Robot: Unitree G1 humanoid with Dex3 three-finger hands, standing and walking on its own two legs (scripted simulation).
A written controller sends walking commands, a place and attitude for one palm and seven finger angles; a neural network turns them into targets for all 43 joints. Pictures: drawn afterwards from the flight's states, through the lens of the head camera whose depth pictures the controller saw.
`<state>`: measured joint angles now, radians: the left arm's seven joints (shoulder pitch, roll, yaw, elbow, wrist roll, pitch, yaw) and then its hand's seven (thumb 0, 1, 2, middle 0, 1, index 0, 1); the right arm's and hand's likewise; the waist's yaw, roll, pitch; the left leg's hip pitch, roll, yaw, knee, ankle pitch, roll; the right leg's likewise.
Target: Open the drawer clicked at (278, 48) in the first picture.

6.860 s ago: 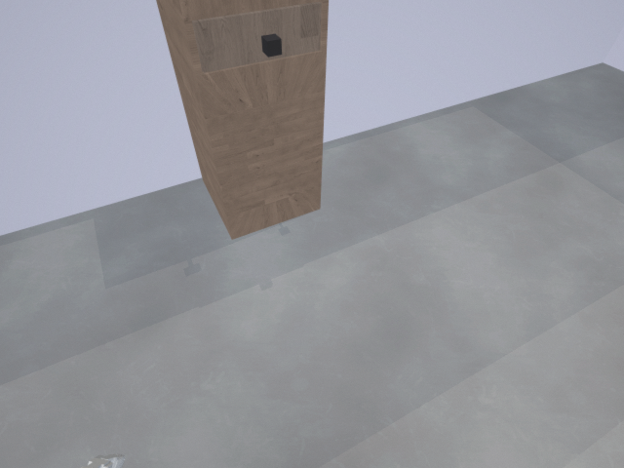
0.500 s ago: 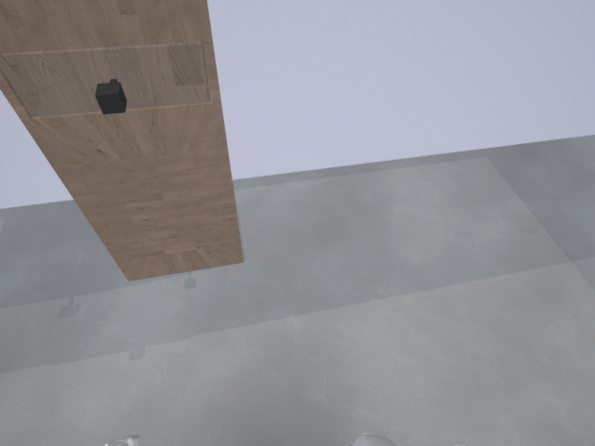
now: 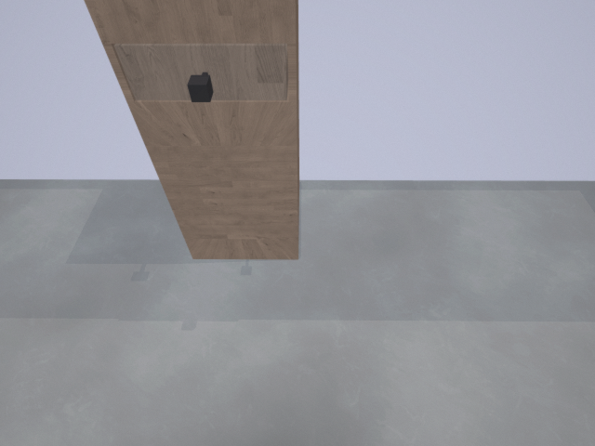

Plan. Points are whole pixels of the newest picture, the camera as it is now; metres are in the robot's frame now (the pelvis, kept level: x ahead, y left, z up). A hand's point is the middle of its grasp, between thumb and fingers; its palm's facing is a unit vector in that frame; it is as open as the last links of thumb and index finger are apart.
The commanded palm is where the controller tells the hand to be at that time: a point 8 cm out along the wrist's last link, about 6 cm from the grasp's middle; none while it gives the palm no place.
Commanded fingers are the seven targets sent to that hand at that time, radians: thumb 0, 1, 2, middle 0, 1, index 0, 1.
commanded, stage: take the last steps up to it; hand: left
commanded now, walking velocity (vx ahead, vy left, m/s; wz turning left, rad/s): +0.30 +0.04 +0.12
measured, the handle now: (202, 83) +0.84 +0.29 +0.03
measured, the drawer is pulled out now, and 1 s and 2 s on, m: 0.00 0.00 0.00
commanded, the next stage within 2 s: come to a stop and stand still in 0.98 s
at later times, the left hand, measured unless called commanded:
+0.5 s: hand (191, 418) +0.18 +0.19 -0.17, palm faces +0.01 -0.98 -0.20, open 7.4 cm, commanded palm none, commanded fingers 0.00 0.90 0.90 -0.20 -0.30 -0.20 -0.30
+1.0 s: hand (208, 414) +0.19 +0.17 -0.17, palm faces +0.18 -0.97 -0.15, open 7.3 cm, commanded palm none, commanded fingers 0.00 0.90 0.90 -0.20 -0.30 -0.20 -0.30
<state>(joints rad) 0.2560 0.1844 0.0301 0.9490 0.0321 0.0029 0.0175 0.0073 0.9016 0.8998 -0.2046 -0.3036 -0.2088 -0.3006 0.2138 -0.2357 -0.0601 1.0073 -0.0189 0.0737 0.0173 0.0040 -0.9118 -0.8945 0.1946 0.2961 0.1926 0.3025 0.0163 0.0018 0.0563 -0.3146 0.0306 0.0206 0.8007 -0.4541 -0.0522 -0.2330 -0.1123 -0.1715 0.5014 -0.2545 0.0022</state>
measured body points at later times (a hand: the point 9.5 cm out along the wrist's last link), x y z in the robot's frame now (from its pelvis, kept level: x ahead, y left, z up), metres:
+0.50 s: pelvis +0.11 +0.01 -0.01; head +0.12 -0.01 +0.44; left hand +0.18 +0.24 -0.15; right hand +0.02 -0.20 -0.17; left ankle -0.03 +0.13 -0.74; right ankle +0.20 -0.09 -0.73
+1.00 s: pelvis +0.26 +0.01 +0.00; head +0.27 +0.02 +0.45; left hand +0.18 +0.22 -0.16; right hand +0.36 -0.21 -0.15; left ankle +0.32 +0.14 -0.72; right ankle +0.21 -0.09 -0.74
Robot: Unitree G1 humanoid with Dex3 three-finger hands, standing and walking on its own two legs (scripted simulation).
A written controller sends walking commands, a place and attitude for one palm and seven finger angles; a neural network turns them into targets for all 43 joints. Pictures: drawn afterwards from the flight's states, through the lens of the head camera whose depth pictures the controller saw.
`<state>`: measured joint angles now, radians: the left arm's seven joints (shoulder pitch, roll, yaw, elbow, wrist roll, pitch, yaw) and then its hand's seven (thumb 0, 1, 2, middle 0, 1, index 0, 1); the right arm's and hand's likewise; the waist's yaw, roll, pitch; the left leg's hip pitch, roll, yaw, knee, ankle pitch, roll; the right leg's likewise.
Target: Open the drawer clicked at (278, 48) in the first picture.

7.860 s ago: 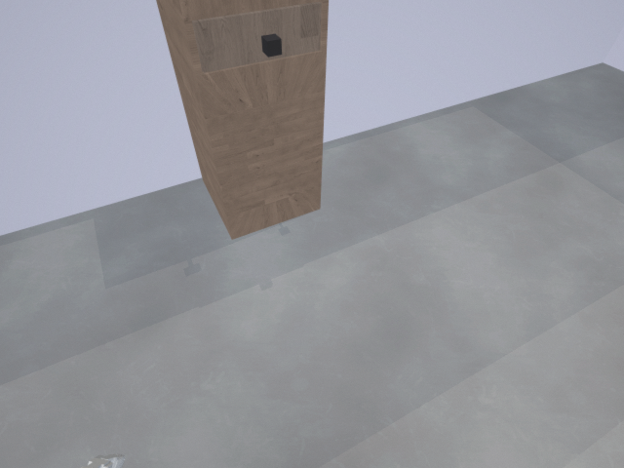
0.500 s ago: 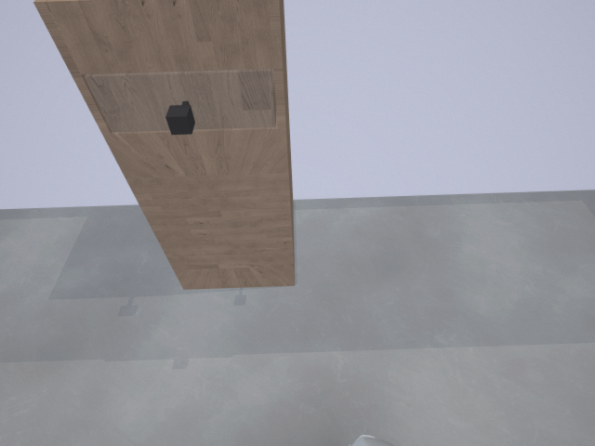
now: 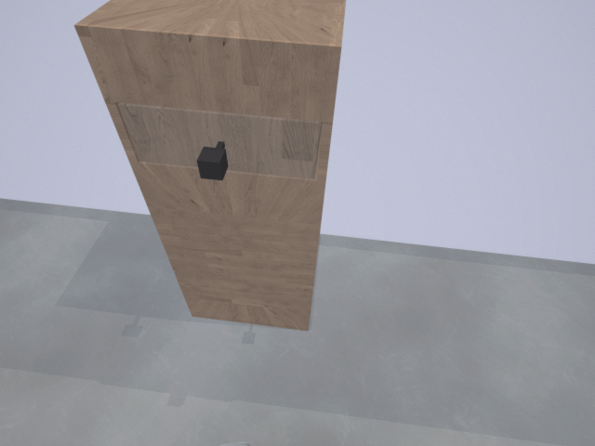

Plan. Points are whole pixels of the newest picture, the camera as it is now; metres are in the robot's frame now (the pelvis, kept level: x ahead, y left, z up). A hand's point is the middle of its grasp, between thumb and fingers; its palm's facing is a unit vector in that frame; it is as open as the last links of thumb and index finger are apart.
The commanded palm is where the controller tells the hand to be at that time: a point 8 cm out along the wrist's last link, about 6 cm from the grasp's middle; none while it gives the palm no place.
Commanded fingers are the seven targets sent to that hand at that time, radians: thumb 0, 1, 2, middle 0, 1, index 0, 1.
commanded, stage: come to a stop and stand still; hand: left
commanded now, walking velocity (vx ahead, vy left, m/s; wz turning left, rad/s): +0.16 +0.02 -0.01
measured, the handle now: (216, 156) +0.60 +0.23 +0.03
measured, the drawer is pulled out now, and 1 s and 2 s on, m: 0.00 0.00 0.00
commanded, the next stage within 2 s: look again from close up in 1.44 s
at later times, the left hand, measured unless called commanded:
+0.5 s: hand (195, 433) +0.17 +0.18 -0.17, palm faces -0.01 -0.96 -0.29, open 7.4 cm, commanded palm none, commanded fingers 0.00 0.90 0.90 -0.20 -0.30 -0.20 -0.30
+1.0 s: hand out of the picture +0.07 +0.19 -0.17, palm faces +0.06 -0.97 -0.24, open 7.4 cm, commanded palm none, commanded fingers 0.00 0.90 0.90 -0.20 -0.30 -0.20 -0.30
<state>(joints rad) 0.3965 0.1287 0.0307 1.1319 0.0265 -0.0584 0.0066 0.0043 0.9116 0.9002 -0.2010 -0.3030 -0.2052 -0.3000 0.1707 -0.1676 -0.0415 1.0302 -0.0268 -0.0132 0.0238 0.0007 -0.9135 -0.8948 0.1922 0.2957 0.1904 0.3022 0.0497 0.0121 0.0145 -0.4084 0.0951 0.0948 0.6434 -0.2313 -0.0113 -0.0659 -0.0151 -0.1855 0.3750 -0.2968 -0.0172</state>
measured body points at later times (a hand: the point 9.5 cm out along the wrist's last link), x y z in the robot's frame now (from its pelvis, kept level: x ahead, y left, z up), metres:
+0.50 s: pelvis +0.08 -0.02 -0.01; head +0.11 -0.04 +0.44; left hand +0.17 +0.23 -0.15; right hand +0.12 -0.26 -0.18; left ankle +0.08 +0.12 -0.74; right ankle +0.09 -0.13 -0.74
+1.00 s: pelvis +0.05 +0.00 +0.00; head +0.07 -0.01 +0.45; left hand +0.07 +0.24 -0.15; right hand +0.10 -0.26 -0.16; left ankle +0.01 +0.13 -0.74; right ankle +0.09 -0.13 -0.74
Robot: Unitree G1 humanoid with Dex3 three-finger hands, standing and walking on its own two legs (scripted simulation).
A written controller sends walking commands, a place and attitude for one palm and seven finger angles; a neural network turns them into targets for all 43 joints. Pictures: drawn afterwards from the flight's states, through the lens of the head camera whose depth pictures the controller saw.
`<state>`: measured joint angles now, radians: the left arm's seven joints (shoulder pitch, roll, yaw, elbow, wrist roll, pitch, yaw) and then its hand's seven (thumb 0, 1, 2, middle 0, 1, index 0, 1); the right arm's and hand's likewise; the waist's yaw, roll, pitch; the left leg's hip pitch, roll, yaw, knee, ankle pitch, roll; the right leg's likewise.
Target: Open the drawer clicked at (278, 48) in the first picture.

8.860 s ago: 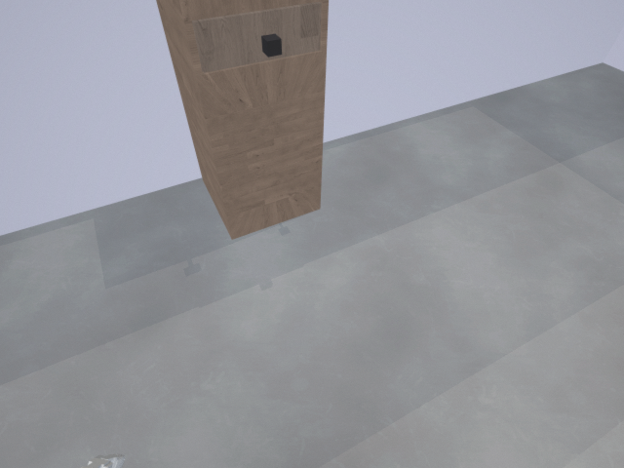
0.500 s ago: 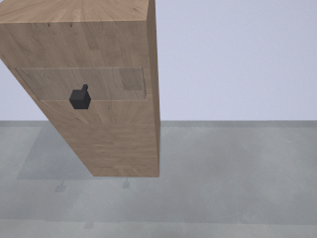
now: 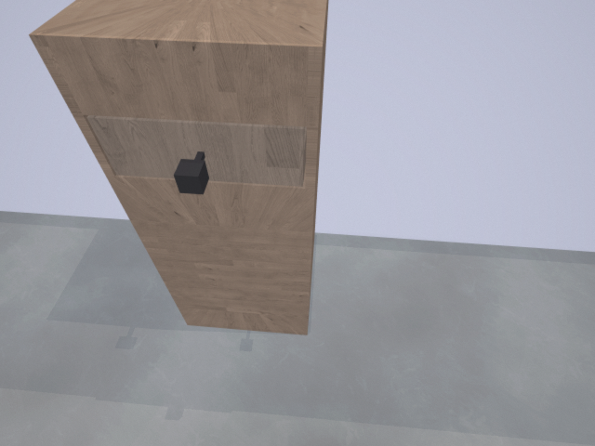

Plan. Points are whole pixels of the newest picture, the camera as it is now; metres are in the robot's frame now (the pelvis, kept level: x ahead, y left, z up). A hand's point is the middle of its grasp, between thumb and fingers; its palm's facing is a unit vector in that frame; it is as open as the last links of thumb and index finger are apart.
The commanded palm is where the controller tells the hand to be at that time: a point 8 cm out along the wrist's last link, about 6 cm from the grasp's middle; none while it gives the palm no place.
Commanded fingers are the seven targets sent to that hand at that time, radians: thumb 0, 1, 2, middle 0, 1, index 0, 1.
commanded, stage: come to a stop and stand still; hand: left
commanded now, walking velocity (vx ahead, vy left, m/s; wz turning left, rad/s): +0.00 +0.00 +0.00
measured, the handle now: (195, 168) +0.55 +0.24 +0.04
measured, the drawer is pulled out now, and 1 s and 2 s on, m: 0.00 0.00 0.00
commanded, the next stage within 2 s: look again from close up in 0.44 s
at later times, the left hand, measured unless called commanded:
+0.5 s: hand out of the picture +0.01 +0.19 -0.17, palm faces +0.03 -0.98 -0.19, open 7.3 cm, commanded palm none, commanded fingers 0.00 0.90 0.90 -0.20 -0.30 -0.20 -0.30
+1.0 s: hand out of the picture +0.05 +0.24 -0.15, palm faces +0.00 -0.96 -0.28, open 7.4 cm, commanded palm none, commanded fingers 0.00 0.90 0.90 -0.20 -0.30 -0.20 -0.30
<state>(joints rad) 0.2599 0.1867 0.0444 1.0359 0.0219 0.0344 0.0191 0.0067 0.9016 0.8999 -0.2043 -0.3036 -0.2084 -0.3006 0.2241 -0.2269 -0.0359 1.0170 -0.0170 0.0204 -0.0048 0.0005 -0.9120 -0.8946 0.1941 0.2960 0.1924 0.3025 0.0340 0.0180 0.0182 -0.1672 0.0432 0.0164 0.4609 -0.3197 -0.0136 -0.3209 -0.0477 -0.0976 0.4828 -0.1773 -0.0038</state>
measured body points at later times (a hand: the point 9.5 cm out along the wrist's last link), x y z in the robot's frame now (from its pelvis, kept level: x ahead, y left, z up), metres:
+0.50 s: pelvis +0.01 +0.02 +0.01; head +0.02 +0.02 +0.46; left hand +0.01 +0.24 -0.16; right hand +0.00 -0.19 -0.16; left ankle -0.04 +0.14 -0.74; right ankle +0.00 -0.11 -0.74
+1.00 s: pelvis -0.03 +0.02 +0.00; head -0.05 +0.02 +0.45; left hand +0.05 +0.29 -0.13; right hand +0.05 -0.25 -0.13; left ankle -0.04 +0.14 -0.74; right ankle +0.00 -0.11 -0.74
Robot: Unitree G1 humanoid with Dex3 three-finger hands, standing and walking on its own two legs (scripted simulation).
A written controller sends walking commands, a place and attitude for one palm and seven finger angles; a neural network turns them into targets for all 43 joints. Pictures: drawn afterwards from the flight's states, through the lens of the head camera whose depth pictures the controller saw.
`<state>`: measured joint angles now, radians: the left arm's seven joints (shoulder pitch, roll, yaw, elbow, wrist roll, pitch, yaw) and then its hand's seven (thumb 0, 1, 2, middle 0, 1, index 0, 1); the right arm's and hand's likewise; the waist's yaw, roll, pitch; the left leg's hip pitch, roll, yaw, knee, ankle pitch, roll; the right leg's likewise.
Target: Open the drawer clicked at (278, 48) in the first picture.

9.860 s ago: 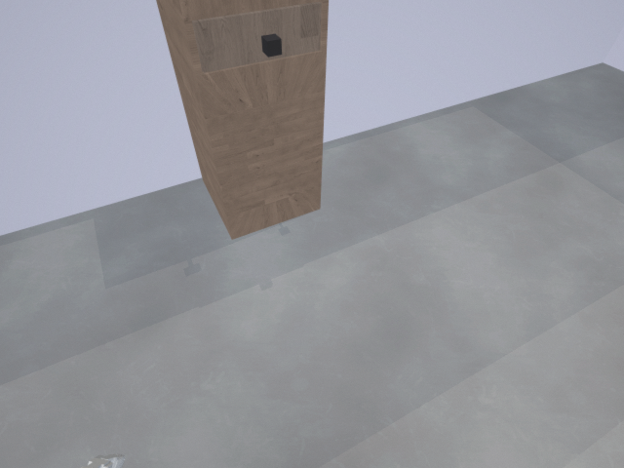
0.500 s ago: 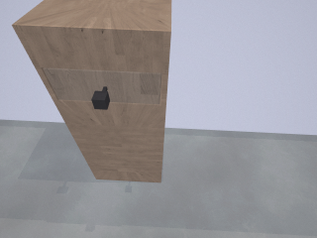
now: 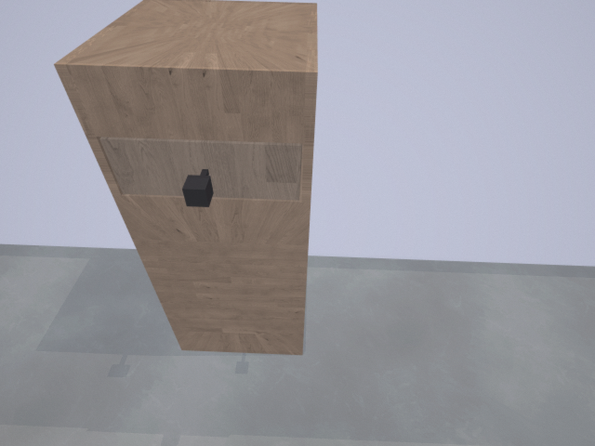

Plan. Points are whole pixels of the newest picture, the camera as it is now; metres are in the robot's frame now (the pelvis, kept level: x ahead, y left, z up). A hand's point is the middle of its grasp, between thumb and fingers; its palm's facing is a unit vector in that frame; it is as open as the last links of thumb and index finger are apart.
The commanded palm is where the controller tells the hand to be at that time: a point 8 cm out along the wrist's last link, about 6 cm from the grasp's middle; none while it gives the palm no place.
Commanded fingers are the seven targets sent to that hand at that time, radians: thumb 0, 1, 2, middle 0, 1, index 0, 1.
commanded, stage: look again from close up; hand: left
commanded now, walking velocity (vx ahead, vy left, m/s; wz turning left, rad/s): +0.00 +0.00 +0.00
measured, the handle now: (201, 184) +0.57 +0.23 +0.04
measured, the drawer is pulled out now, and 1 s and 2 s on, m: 0.00 0.00 0.00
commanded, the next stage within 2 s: shuffle to correct the standing spot in 0.08 s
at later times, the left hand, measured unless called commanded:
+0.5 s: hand out of the picture -0.04 +0.18 -0.18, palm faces +0.05 -0.99 -0.16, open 7.4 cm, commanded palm none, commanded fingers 0.00 0.90 0.90 -0.20 -0.30 -0.20 -0.30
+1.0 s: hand out of the picture +0.07 +0.21 -0.18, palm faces +0.07 -0.98 -0.20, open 7.3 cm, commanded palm none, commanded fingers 0.00 0.90 0.90 -0.20 -0.30 -0.20 -0.30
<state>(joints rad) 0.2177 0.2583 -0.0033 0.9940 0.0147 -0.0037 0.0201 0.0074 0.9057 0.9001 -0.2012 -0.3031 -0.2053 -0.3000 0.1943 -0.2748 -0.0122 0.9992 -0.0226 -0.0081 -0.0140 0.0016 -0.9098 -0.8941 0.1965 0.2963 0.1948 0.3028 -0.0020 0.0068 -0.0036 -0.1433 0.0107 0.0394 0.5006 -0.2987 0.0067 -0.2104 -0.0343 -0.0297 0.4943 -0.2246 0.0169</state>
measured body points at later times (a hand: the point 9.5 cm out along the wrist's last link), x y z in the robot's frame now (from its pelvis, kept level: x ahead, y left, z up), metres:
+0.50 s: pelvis +0.00 +0.02 +0.00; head -0.01 +0.02 +0.45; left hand -0.05 +0.23 -0.16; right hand -0.05 -0.21 -0.16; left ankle -0.01 +0.11 -0.74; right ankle +0.03 -0.13 -0.73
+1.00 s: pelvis +0.07 +0.04 +0.00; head +0.10 +0.05 +0.45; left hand +0.07 +0.26 -0.16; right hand +0.07 -0.18 -0.16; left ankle +0.03 +0.12 -0.74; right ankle +0.05 -0.10 -0.73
